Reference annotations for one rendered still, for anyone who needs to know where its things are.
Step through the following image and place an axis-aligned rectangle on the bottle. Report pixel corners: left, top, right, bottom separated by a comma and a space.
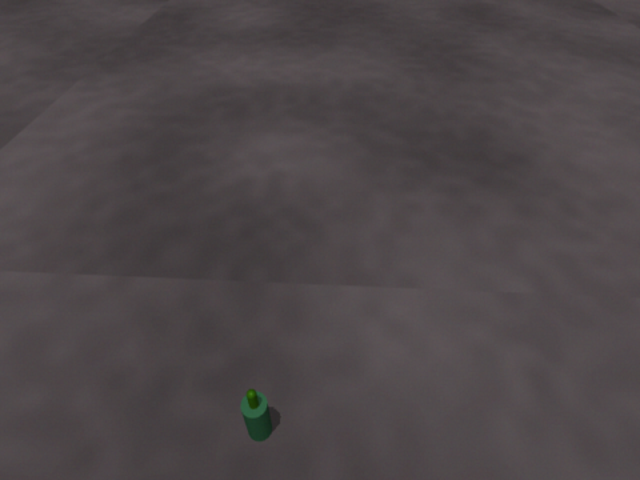
241, 389, 272, 442

